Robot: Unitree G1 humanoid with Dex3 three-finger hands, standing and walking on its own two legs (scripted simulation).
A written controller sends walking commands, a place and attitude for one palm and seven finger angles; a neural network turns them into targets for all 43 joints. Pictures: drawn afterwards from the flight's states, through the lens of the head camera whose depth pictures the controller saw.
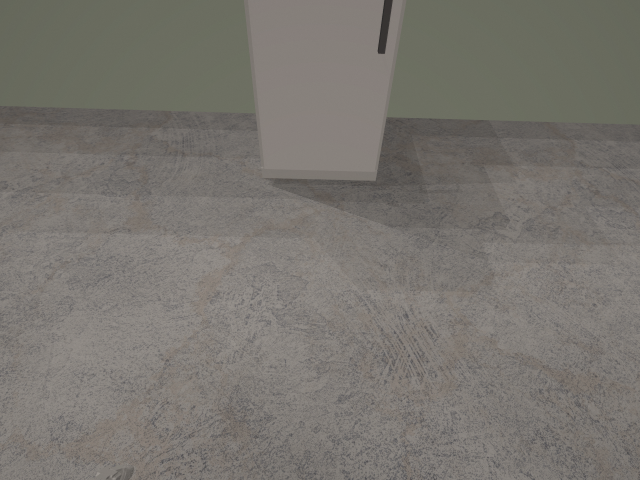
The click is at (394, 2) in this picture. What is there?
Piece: fridge door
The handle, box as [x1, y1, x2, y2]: [378, 0, 392, 53]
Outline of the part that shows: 392,0 384,0 378,53 384,53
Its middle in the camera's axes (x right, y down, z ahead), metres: +0.22 -0.84 +1.25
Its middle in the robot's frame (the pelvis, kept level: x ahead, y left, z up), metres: +1.53 -0.13 +0.13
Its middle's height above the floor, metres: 0.90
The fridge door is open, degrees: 0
